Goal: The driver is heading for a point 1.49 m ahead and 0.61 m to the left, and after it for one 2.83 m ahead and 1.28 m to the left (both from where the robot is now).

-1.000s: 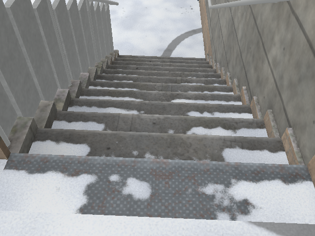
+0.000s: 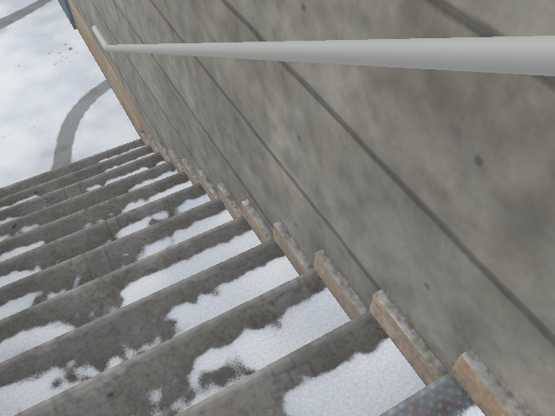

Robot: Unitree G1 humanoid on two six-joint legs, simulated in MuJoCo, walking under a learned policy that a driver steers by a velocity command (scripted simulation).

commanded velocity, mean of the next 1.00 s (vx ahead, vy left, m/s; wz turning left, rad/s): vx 0.04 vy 0.00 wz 0.37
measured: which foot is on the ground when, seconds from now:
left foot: down 0.00-0.06, up 0.08-0.34, down 0.36-1.00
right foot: up 0.00-0.02, down 0.04-0.36, up 0.38-0.98, down 1.00-1.00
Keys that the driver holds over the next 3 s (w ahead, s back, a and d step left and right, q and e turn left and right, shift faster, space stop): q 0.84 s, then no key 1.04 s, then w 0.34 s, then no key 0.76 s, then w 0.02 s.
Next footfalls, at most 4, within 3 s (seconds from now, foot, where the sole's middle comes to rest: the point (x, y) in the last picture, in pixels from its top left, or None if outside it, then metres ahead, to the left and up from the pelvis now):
0.04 right None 0.14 -0.13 -0.78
0.36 left None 0.05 0.15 -0.78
1.00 right None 0.11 -0.07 -0.78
1.26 left None -0.02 0.14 -0.78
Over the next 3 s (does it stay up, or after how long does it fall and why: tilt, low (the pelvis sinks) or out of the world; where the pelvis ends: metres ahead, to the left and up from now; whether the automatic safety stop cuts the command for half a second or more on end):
stays up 0.15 0.15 -0.01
